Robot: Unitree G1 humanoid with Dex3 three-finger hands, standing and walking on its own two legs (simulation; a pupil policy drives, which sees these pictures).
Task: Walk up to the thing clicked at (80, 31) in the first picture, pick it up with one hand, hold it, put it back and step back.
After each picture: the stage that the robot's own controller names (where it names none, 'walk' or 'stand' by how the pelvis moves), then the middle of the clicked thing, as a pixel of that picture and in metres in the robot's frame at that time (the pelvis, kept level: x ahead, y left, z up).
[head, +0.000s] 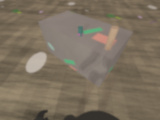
stand; (80, 31) +1.03 +0.15 -0.05
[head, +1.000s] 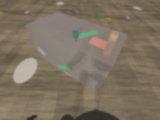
walk; (75, 35) +0.91 +0.17 -0.04
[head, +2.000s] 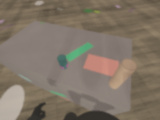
stand; (62, 62) +0.46 +0.21 -0.02
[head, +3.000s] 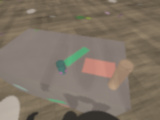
stand; (61, 67) +0.43 +0.22 -0.03
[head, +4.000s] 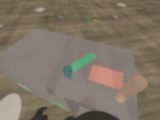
stand; (67, 73) +0.38 +0.17 -0.05
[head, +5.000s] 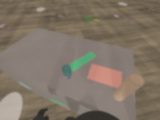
stand; (67, 72) +0.40 +0.18 -0.05
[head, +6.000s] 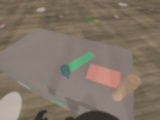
stand; (65, 72) +0.40 +0.20 -0.05
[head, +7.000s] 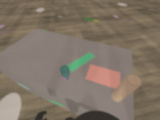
stand; (65, 72) +0.39 +0.20 -0.05
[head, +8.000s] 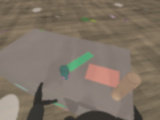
rise first; (64, 72) +0.38 +0.21 -0.05
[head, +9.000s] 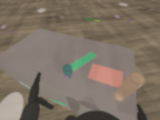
go down; (67, 71) +0.39 +0.19 -0.05
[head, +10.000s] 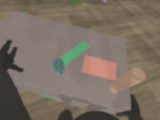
go down; (59, 67) +0.40 +0.18 -0.03
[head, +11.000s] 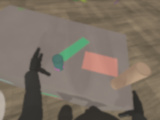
close in; (58, 63) +0.40 +0.19 +0.00
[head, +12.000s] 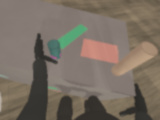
close in; (55, 50) +0.46 +0.19 +0.05
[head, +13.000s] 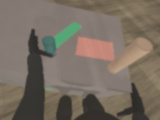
close; (50, 47) +0.47 +0.20 +0.06
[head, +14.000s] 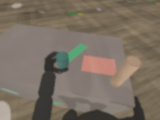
lift; (63, 62) +0.36 +0.16 +0.13
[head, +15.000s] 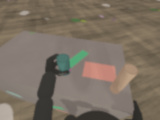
hold; (64, 65) +0.33 +0.15 +0.15
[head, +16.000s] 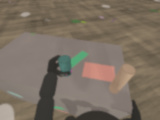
hold; (65, 66) +0.33 +0.15 +0.14
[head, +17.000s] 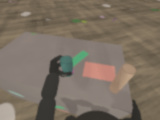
hold; (67, 66) +0.33 +0.14 +0.13
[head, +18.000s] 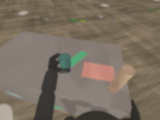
crouch; (65, 63) +0.36 +0.15 +0.12
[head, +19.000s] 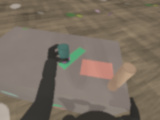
lower; (64, 54) +0.43 +0.16 +0.12
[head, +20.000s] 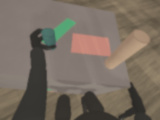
lower; (49, 39) +0.52 +0.17 +0.08
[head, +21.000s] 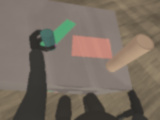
lower; (49, 40) +0.51 +0.19 +0.07
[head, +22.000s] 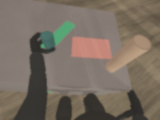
lower; (49, 42) +0.51 +0.20 +0.06
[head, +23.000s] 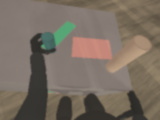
lower; (49, 43) +0.50 +0.19 +0.06
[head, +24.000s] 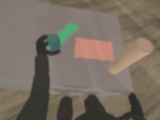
loosen; (54, 45) +0.49 +0.18 +0.06
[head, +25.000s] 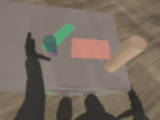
withdraw; (51, 46) +0.49 +0.18 +0.06
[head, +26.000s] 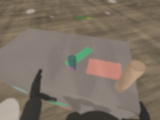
sink last; (72, 62) +0.46 +0.16 +0.00
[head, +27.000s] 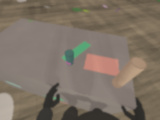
stand; (69, 57) +0.47 +0.17 +0.01
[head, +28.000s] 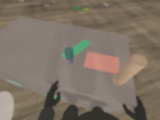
stand; (69, 55) +0.48 +0.18 +0.02
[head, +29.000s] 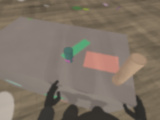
stand; (68, 55) +0.48 +0.18 +0.02
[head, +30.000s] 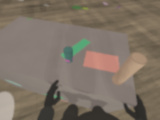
stand; (68, 55) +0.48 +0.18 +0.02
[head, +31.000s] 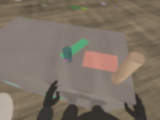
stand; (67, 55) +0.48 +0.18 +0.02
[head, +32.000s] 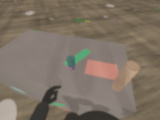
stand; (71, 63) +0.47 +0.16 -0.01
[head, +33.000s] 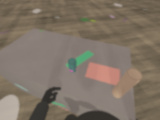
stand; (72, 65) +0.45 +0.16 -0.03
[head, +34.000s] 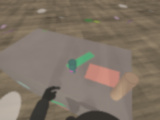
stand; (72, 66) +0.46 +0.16 -0.04
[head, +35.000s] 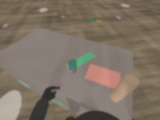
stand; (72, 66) +0.45 +0.16 -0.05
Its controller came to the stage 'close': yes
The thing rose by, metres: 0.18
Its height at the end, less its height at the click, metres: +0.00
